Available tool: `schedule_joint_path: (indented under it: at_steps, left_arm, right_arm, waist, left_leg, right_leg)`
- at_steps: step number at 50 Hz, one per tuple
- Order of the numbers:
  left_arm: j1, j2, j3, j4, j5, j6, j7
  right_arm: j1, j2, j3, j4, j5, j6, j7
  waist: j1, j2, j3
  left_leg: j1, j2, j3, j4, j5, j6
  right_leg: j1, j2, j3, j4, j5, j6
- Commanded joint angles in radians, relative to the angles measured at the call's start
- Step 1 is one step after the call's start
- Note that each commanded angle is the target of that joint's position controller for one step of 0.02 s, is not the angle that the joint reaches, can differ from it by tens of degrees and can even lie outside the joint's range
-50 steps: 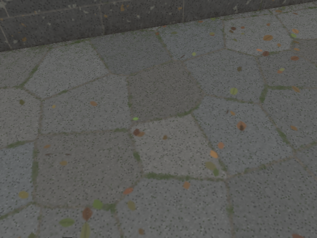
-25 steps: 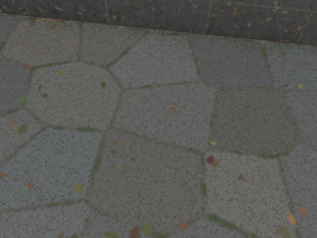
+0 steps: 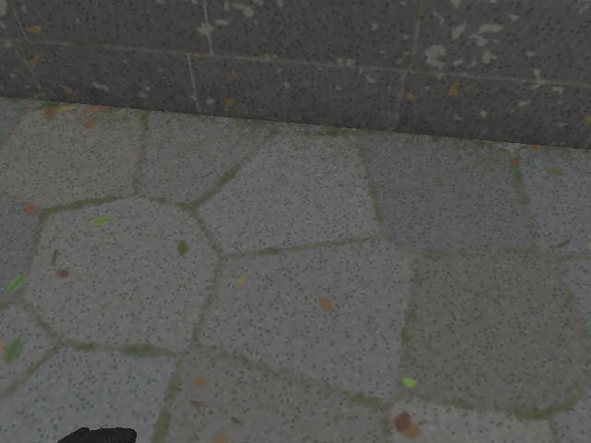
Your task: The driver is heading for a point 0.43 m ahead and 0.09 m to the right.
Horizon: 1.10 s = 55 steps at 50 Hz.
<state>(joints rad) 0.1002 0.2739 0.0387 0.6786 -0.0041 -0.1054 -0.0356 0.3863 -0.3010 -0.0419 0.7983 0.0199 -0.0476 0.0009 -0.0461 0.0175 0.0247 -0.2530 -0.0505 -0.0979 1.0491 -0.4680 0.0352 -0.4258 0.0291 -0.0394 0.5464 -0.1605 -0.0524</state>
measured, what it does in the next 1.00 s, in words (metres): walks ahead: left foot, then right foot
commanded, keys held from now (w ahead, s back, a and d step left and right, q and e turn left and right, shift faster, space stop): w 0.26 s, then w+e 0.14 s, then no key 0.60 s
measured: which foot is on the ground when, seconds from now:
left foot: up 0.00-0.40, down 0.42-1.00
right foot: down 0.00-0.44, up 0.46-0.78, down 0.80-1.00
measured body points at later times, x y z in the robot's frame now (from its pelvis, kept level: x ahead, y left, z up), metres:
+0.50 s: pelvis +0.26 +0.04 +0.00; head +0.30 +0.05 +0.45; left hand +0.29 +0.32 -0.13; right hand +0.47 -0.21 -0.07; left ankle +0.36 +0.14 -0.73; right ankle +0.10 -0.09 -0.67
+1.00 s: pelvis +0.37 +0.02 +0.01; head +0.38 +0.01 +0.46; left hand +0.55 +0.25 -0.10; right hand +0.44 -0.25 -0.13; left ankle +0.36 +0.14 -0.73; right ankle +0.39 -0.10 -0.73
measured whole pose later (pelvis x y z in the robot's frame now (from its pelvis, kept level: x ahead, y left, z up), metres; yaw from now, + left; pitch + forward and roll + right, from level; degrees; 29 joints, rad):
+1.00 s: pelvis +0.37 +0.02 +0.01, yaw -6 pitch +0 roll +1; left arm 0.14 0.23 0.03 0.79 0.01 0.00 0.01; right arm 0.19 -0.24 -0.02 0.90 -0.02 -0.01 -0.01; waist -0.02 0.00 0.01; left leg -0.18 0.01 0.05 0.48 -0.29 -0.01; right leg -0.30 -0.02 0.02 0.53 -0.23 0.00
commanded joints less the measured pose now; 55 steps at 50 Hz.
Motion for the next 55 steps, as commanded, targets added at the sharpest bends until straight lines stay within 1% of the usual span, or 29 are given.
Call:
schedule_joint_path:
  at_steps: [1,2,3,6,9,13,16,18,19,20,21,22,23,24,25,26,27,29,32,36,39,40,41,42,43,44,46,51,55]
  left_arm:
    - [0.176,0.127,0.037,0.001,0.001,0.014,0.009]
    - [0.144,0.106,0.028,-0.004,0.010,0.009,0.008]
    - [0.127,0.106,0.028,-0.004,0.013,0.006,0.005]
    - [0.130,0.130,0.035,0.018,0.005,-0.007,0.007]
    - [0.161,0.149,0.040,0.042,0.000,-0.001,0.017]
    - [0.236,0.174,0.045,0.081,-0.013,0.012,0.024]
    - [0.289,0.181,0.048,0.110,-0.022,0.030,0.027]
    - [0.288,0.195,0.054,0.117,-0.024,0.042,0.034]
    - [0.281,0.203,0.058,0.118,-0.023,0.048,0.037]
    - [0.261,0.205,0.058,0.116,-0.024,0.052,0.040]
    - [0.256,0.177,0.047,0.112,-0.014,0.053,0.041]
    - [0.250,0.111,0.022,0.075,0.014,0.050,0.045]
    - [0.420,0.015,-0.005,0.079,0.003,0.034,0.041]
    - [0.387,0.122,0.019,0.106,-0.014,0.030,0.042]
    - [0.300,0.162,0.033,0.086,-0.028,0.033,0.043]
    - [0.249,0.149,0.030,0.076,-0.018,0.041,0.048]
    - [0.224,0.141,0.034,0.069,-0.005,0.052,0.051]
    - [0.256,0.094,0.028,0.079,-0.005,0.081,0.053]
    - [0.246,0.048,0.012,0.076,0.007,0.100,0.059]
    - [0.168,0.074,0.015,0.068,0.009,0.110,0.054]
    - [0.141,0.085,0.023,0.065,0.019,0.114,0.053]
    - [0.125,0.102,0.026,0.056,0.029,0.115,0.056]
    - [0.108,0.154,0.036,0.039,0.030,0.115,0.064]
    - [0.060,0.185,0.040,0.029,0.023,0.122,0.070]
    - [0.032,0.117,0.027,0.033,0.018,0.123,0.062]
    - [0.011,0.082,0.020,0.030,0.019,0.121,0.054]
    - [0.015,0.082,0.017,0.041,0.022,0.108,0.045]
    - [0.038,0.083,0.019,0.081,0.013,0.092,0.049]
    - [0.025,0.079,0.021,0.109,0.010,0.096,0.051]
  right_arm:
    - [-0.120,-0.126,-0.026,-0.131,0.001,-0.039,0.006]
    - [-0.113,-0.119,-0.032,-0.126,-0.009,-0.032,0.004]
    - [-0.084,-0.099,-0.029,-0.116,-0.009,-0.024,0.004]
    - [-0.086,-0.063,-0.021,-0.114,-0.016,-0.010,-0.002]
    - [-0.186,-0.044,-0.014,-0.137,-0.020,-0.018,0.000]
    - [-0.328,-0.021,-0.004,-0.170,-0.011,-0.034,0.017]
    - [-0.408,-0.035,-0.008,-0.205,-0.006,-0.045,0.031]
    - [-0.398,-0.058,-0.017,-0.210,-0.006,-0.054,0.039]
    - [-0.369,-0.072,-0.023,-0.204,-0.007,-0.058,0.039]
    - [-0.294,-0.091,-0.034,-0.185,-0.009,-0.062,0.036]
    - [-0.167,-0.139,-0.056,-0.150,-0.022,-0.063,0.027]
    - [-0.007,-0.216,-0.073,-0.134,-0.050,-0.062,0.016]
    - [0.010,-0.263,-0.082,-0.117,-0.053,-0.049,0.019]
    - [0.022,-0.170,-0.062,-0.124,-0.038,-0.042,0.022]
    - [-0.041,-0.125,-0.047,-0.126,-0.031,-0.041,0.020]
    - [-0.111,-0.098,-0.036,-0.127,-0.029,-0.040,0.022]
    - [-0.164,-0.073,-0.028,-0.124,-0.027,-0.040,0.024]
    - [-0.228,-0.050,-0.020,-0.109,-0.040,-0.047,0.027]
    - [-0.286,-0.078,-0.026,-0.084,-0.042,-0.047,0.019]
    - [-0.249,-0.103,-0.029,-0.032,-0.033,-0.027,0.010]
    - [-0.260,-0.087,-0.018,-0.006,-0.018,-0.013,0.012]
    - [-0.231,-0.058,-0.007,0.011,-0.019,-0.011,0.012]
    - [-0.184,-0.035,0.002,0.018,-0.039,-0.012,0.012]
    - [-0.093,-0.020,0.004,0.037,-0.048,-0.011,0.011]
    - [-0.112,-0.014,0.011,0.043,-0.046,0.001,0.000]
    - [-0.164,-0.045,0.004,0.041,-0.042,0.015,-0.008]
    - [-0.178,-0.059,-0.002,0.051,-0.039,0.036,-0.020]
    - [-0.176,-0.057,-0.004,0.087,-0.031,0.034,-0.024]
    - [-0.181,-0.054,-0.007,0.121,-0.027,0.042,-0.029]
  waist:
    - [0.102,-0.059,-0.071]
    - [0.070,-0.071,-0.043]
    - [0.047,-0.098,-0.037]
    - [0.028,-0.099,-0.023]
    - [0.056,-0.078,-0.004]
    - [0.115,-0.074,0.018]
    - [0.131,-0.075,0.040]
    - [0.107,-0.089,0.033]
    - [0.086,-0.100,0.018]
    - [0.036,-0.102,-0.020]
    - [-0.023,-0.087,-0.113]
    - [-0.077,0.023,-0.290]
    - [-0.002,0.306,-0.424]
    - [-0.049,0.194,-0.416]
    - [-0.043,0.136,-0.282]
    - [-0.012,0.066,-0.213]
    - [0.017,0.049,-0.156]
    - [0.079,0.083,-0.130]
    - [0.105,0.101,-0.127]
    - [0.071,0.096,-0.144]
    - [0.085,0.073,-0.109]
    - [0.081,0.045,-0.091]
    - [0.045,-0.041,-0.097]
    - [-0.023,-0.171,-0.098]
    - [-0.006,-0.193,-0.106]
    - [0.015,-0.155,-0.054]
    - [0.023,-0.125,-0.030]
    - [0.034,-0.066,-0.078]
    - [0.033,-0.037,-0.080]
  left_leg:
    - [-0.492,0.121,0.008,0.175,0.087,-0.009]
    - [-0.441,0.151,0.007,0.119,0.132,-0.013]
    - [-0.392,0.160,0.013,0.092,0.156,-0.021]
    - [-0.384,0.173,0.035,-0.001,0.230,-0.051]
    - [-0.404,0.176,0.047,-0.186,0.404,-0.063]
    - [-0.345,0.137,0.080,-0.411,0.560,-0.057]
    - [-0.346,0.114,0.064,-0.496,0.519,-0.044]
    - [-0.307,0.102,0.052,-0.545,0.453,-0.027]
    - [-0.253,0.091,0.059,-0.560,0.417,-0.018]
    - [-0.134,0.072,0.081,-0.596,0.406,0.000]
    - [0.064,0.085,0.083,-0.601,0.461,0.032]
    - [0.355,0.275,-0.091,-0.534,0.679,0.100]
    - [0.653,0.492,-0.465,-0.578,0.747,0.268]
    - [0.601,0.457,-0.496,-0.627,0.739,0.255]
    - [0.492,0.426,-0.333,-0.626,0.826,0.227]
    - [0.373,0.384,-0.235,-0.640,0.920,0.211]
    - [0.260,0.355,-0.172,-0.667,0.954,0.206]
    - [0.086,0.307,-0.078,-0.728,0.973,0.196]
    - [-0.017,0.273,0.025,-0.760,1.008,0.197]
    - [0.000,0.273,0.038,-0.762,0.839,0.183]
    - [-0.036,0.241,0.028,-0.724,0.524,0.133]
    - [-0.052,0.204,0.032,-0.700,0.394,0.085]
    - [-0.084,0.144,0.064,-0.640,0.248,0.030]
    - [-0.102,0.072,0.116,-0.616,0.119,-0.013]
    - [-0.009,0.071,0.132,-0.628,0.154,-0.034]
    - [0.007,0.072,0.135,-0.629,0.186,-0.040]
    - [0.016,0.084,0.125,-0.628,0.226,-0.034]
    - [0.046,0.102,0.116,-0.619,0.347,-0.036]
    - [0.064,0.103,0.119,-0.616,0.368,-0.043]
  right_leg:
    - [0.439,-0.317,0.450,-0.284,-0.075,-0.194]
    - [0.352,-0.283,0.393,-0.316,-0.012,-0.183]
    - [0.295,-0.263,0.357,-0.345,0.030,-0.185]
    - [0.233,-0.244,0.258,-0.396,0.162,-0.204]
    - [0.252,-0.216,0.174,-0.411,0.232,-0.183]
    - [0.286,-0.205,0.123,-0.402,0.203,-0.153]
    - [0.358,-0.243,0.178,-0.353,0.195,-0.149]
    - [0.401,-0.267,0.218,-0.303,0.211,-0.132]
    - [0.408,-0.271,0.233,-0.269,0.243,-0.123]
    - [0.393,-0.248,0.221,-0.190,0.337,-0.104]
    - [0.350,-0.183,0.171,-0.019,0.422,-0.066]
    - [0.179,-0.103,0.116,0.287,0.201,-0.011]
    - [-0.172,0.042,0.093,0.601,-0.442,0.058]
    - [-0.225,0.014,0.206,0.702,-0.483,0.067]
    - [-0.270,-0.016,0.192,0.729,-0.435,0.070]
    - [-0.252,-0.056,0.155,0.694,-0.383,0.078]
    - [-0.218,-0.084,0.142,0.637,-0.340,0.085]
    - [-0.061,-0.108,0.124,0.530,-0.273,0.097]
    - [0.066,-0.103,0.090,0.305,-0.164,0.109]
    - [0.152,-0.087,0.074,0.132,-0.002,0.099]
    - [0.256,-0.070,0.056,-0.046,0.083,0.059]
    - [0.295,-0.094,0.089,-0.121,0.166,0.039]
    - [0.349,-0.177,0.169,-0.126,0.337,0.009]
    - [0.338,-0.230,0.217,-0.120,0.309,-0.049]
    - [0.237,-0.203,0.213,-0.152,0.064,-0.054]
    - [0.180,-0.158,0.191,-0.163,-0.029,-0.026]
    - [0.165,-0.127,0.157,-0.142,0.026,0.005]
    - [0.247,-0.112,0.130,-0.074,0.249,0.005]
    - [0.260,-0.105,0.123,-0.066,0.287,-0.005]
